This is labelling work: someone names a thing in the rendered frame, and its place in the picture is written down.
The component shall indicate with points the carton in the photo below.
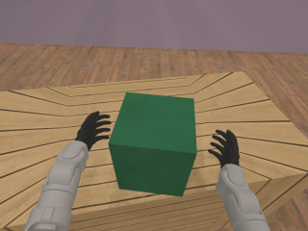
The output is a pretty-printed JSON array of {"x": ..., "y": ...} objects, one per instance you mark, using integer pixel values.
[{"x": 153, "y": 143}]

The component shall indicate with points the right robot forearm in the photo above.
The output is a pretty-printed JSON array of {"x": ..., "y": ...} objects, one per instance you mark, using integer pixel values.
[{"x": 241, "y": 204}]

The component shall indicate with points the left robot forearm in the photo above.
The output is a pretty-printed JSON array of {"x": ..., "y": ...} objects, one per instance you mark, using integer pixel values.
[{"x": 53, "y": 210}]

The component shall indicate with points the pedestal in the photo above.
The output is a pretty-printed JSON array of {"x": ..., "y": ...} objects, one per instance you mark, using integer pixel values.
[{"x": 37, "y": 124}]

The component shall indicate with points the left robot hand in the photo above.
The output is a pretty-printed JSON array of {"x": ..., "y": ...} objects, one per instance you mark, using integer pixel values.
[{"x": 87, "y": 133}]

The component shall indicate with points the right robot hand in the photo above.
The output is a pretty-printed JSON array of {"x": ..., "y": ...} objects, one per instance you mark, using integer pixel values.
[{"x": 229, "y": 151}]

